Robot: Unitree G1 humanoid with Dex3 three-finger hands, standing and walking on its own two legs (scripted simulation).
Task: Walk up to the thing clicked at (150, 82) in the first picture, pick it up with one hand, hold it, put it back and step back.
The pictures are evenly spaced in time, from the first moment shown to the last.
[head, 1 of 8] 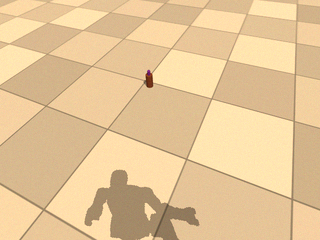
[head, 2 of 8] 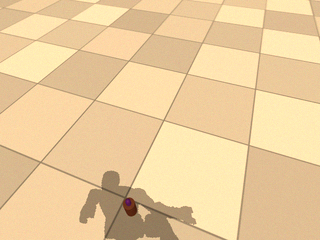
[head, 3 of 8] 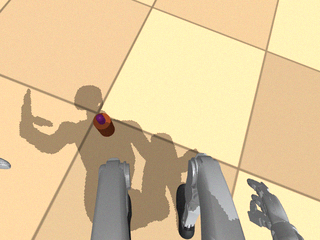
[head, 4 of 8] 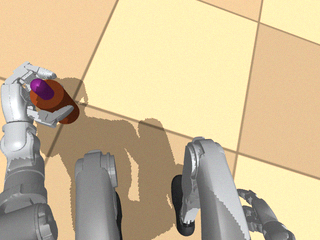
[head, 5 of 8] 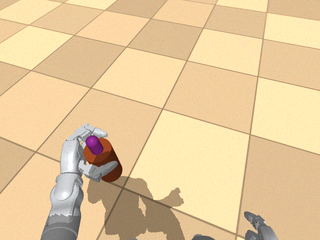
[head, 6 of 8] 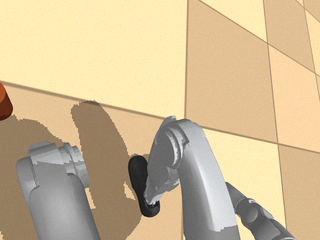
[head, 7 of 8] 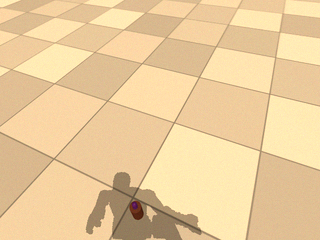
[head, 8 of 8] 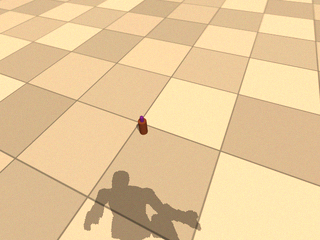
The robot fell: no
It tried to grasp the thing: yes
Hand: left
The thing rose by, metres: 0.67
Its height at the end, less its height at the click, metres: +0.00
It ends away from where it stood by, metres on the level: 0.02
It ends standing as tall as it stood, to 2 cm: yes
